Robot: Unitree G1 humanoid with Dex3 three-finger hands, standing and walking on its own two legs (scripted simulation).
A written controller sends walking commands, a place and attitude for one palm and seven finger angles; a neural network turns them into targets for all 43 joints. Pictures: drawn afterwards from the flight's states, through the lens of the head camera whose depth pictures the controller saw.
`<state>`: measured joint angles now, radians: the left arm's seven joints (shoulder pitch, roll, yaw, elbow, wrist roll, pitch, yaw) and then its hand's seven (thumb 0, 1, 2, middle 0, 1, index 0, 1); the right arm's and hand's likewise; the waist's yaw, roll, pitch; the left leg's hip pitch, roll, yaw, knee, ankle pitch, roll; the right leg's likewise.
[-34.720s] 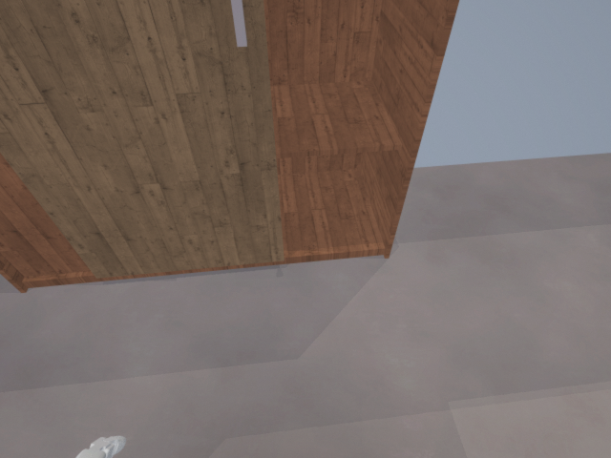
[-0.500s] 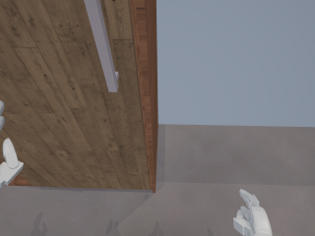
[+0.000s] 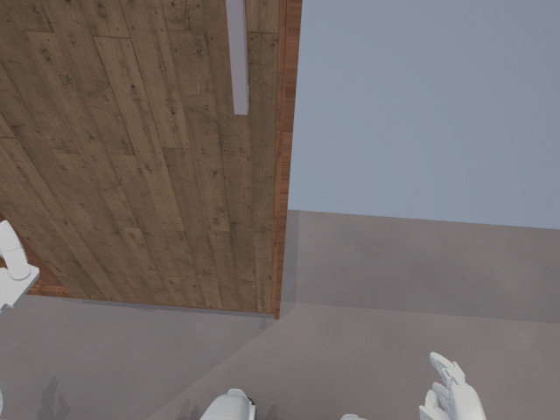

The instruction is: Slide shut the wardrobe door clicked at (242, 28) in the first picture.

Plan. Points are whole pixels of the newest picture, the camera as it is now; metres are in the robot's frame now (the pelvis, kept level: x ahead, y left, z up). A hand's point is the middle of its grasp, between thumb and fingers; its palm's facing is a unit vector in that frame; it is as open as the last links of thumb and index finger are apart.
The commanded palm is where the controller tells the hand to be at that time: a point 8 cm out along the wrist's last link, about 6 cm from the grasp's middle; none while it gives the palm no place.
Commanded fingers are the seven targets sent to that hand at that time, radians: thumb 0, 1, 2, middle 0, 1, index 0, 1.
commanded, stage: stop stepping back and stand still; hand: left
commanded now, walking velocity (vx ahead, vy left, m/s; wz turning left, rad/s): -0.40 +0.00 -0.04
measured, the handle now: (239, 33) +0.57 +0.11 +0.28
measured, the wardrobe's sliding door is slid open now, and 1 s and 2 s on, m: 0.01 0.01 0.01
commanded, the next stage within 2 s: let the arm hang, fingers relaxed in 1.12 s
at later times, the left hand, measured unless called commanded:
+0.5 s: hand out of the picture +0.01 +0.32 +0.20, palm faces +0.60 -0.75 -0.27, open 7.5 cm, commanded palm -0.06 +0.34 +0.20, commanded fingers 0.00 0.90 0.90 -0.20 -0.30 -0.20 -0.30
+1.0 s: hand out of the picture -0.06 +0.29 +0.19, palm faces +0.47 -0.81 -0.36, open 7.4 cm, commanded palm -0.12 +0.33 +0.20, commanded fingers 0.00 0.90 0.90 -0.20 -0.30 -0.20 -0.30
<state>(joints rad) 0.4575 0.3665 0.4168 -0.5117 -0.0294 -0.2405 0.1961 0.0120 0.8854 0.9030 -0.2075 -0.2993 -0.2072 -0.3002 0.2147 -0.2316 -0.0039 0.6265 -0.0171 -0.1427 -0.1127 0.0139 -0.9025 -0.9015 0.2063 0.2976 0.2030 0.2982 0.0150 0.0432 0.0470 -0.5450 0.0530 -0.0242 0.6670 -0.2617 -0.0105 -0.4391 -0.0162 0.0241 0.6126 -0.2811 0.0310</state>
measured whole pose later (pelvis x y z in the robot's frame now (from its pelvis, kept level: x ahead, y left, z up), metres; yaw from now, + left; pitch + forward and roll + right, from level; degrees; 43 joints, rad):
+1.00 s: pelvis -0.25 +0.03 +0.02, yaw +0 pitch -1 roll +0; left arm 0.51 0.36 0.38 -0.50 -0.04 -0.17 0.17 0.01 0.89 0.90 -0.21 -0.30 -0.21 -0.30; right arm 0.32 -0.25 -0.03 0.67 -0.01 -0.10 -0.11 0.02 -0.90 -0.90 0.21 0.30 0.20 0.30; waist -0.01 -0.03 -0.03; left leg -0.32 0.09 0.10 0.62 -0.36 0.00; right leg -0.23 -0.01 -0.10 0.57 -0.32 -0.05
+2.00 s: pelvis -0.22 +0.07 +0.03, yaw +0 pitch -1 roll +0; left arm 0.21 0.20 -0.01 1.14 0.02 0.01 0.03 0.00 0.91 0.90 -0.20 -0.30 -0.19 -0.30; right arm 0.22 -0.18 0.01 1.13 -0.02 0.02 -0.02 0.01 -0.93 -0.90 0.20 0.30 0.20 0.30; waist 0.01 0.02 0.03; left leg -0.14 0.01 0.11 0.37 -0.22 0.02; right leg -0.14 -0.04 -0.06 0.38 -0.23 0.02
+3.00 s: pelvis -0.22 +0.06 +0.03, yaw +0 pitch -1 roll +0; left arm 0.22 0.17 -0.01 1.15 0.02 0.00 0.03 0.00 0.91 0.90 -0.20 -0.30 -0.20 -0.30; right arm 0.23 -0.16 0.00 1.15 -0.02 0.01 -0.03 0.00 -0.91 -0.90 0.20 0.30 0.20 0.30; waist 0.00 -0.01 0.05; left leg -0.13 0.01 0.11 0.37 -0.23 0.02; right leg -0.12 -0.04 -0.06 0.37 -0.23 0.01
